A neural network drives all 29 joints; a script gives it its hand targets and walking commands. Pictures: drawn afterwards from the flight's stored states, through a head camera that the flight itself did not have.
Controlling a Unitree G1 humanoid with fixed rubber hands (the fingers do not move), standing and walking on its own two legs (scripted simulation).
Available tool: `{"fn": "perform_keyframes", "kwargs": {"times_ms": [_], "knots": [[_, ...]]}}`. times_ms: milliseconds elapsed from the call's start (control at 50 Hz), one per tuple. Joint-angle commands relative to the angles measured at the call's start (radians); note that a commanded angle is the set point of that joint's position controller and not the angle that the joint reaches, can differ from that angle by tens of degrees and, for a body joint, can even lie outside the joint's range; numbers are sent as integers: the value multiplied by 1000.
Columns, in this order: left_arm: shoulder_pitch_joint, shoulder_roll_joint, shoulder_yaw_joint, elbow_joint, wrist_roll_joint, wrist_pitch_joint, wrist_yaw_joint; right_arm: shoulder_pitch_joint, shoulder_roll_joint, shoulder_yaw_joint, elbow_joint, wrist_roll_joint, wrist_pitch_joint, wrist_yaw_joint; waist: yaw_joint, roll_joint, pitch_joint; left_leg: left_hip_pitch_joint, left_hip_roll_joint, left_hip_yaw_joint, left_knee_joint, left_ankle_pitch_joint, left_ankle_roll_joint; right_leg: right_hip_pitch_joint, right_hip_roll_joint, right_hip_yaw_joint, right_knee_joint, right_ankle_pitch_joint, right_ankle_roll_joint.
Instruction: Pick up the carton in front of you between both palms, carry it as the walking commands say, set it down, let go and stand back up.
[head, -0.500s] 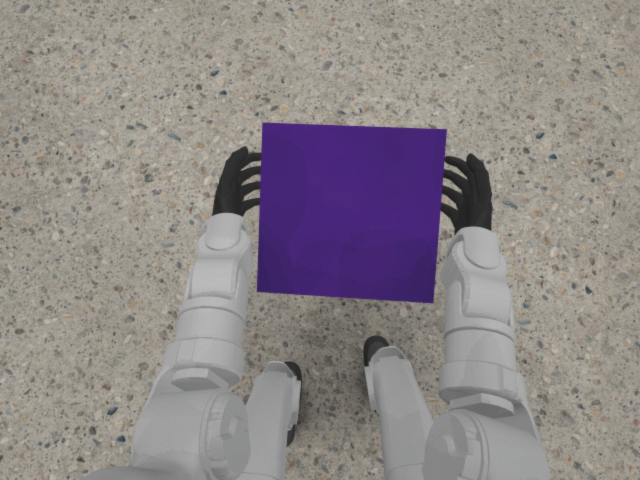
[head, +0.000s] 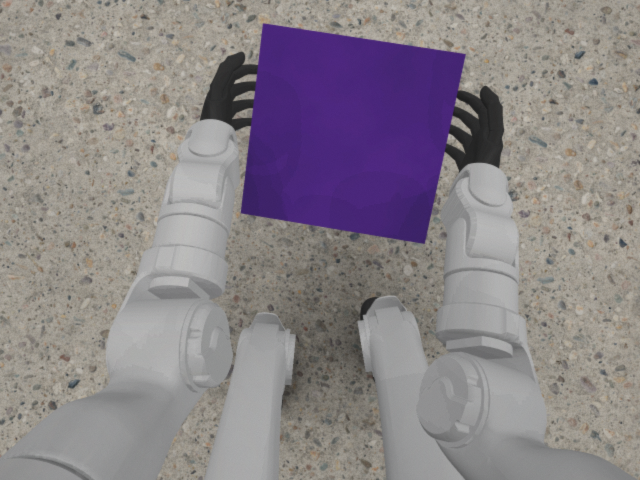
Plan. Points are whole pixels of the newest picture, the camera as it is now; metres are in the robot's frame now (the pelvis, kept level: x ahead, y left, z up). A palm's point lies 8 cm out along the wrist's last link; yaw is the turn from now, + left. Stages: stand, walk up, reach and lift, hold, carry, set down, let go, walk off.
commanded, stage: set down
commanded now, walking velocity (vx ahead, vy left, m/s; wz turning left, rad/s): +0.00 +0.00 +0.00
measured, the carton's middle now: (346, 143) +0.50 -0.06 -0.20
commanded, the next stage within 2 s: none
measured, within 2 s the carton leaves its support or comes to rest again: rests again in 1.46 s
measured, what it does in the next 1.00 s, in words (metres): lowers itself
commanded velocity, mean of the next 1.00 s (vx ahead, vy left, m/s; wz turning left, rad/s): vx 0.00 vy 0.00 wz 0.00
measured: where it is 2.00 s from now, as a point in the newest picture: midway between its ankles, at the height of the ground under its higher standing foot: (328, 374)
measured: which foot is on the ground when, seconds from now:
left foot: down 0.00-1.00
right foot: down 0.00-1.00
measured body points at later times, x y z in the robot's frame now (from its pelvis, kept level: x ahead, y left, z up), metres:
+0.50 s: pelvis -0.03 +0.01 -0.10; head +0.33 +0.01 +0.16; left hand +0.57 +0.08 -0.26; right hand +0.46 -0.20 -0.25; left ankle +0.06 +0.12 -0.53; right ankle +0.11 -0.14 -0.53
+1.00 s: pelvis -0.02 +0.02 -0.16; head +0.36 +0.03 +0.08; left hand +0.59 +0.06 -0.34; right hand +0.48 -0.21 -0.33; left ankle +0.06 +0.12 -0.53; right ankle +0.10 -0.14 -0.53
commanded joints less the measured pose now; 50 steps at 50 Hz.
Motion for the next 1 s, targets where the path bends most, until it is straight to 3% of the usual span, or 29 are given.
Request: {"fn": "perform_keyframes", "kwargs": {"times_ms": [0, 320, 660, 760, 780, 880, 980], "knots": [[-589, -902, -459, 2, -143, -47, -272, -649, 828, 604, 105, 140, 1, 254, -37, 24, -1059, 288, -74, 137, -104, 279, 4, 788, 84, -186, 8, 373, 10], [-814, -726, -396, 160, -153, -45, -238, -901, 675, 456, 119, 151, -3, 208, -82, 79, -964, 146, -62, 138, 103, 181, 14, 562, 73, -226, 215, 261, 17], [-1032, -549, -529, 233, -290, -69, -183, -1083, 469, 378, 112, 225, -44, 183, -184, 192, -925, 220, -20, 92, 319, 317, 2, 388, 27, -252, 439, 336, 13], [-1062, -536, -553, 229, -306, -85, -173, -1089, 501, 362, 130, 279, -60, 180, -168, 223, -923, 226, -4, 87, 365, 397, 9, 353, 27, -246, 488, 399, 16], [-1047, -500, -538, 253, -284, -85, -164, -1057, 498, 332, 163, 267, -61, 168, -159, 223, -879, 214, 0, 82, 371, 412, 6, 329, 26, -246, 494, 397, 21], [-958, -556, -481, 319, -235, -88, -186, -1036, 507, 302, 213, 239, -56, 208, -149, 203, -742, 136, -3, 64, 379, 404, 28, 245, 33, -238, 507, 365, 18], [-941, -507, -436, 368, -197, -86, -191, -1006, 479, 250, 252, 200, -52, 219, -142, 189, -620, 70, -1, 53, 373, 320, 41, 178, 32, -238, 512, 287, 14]]}}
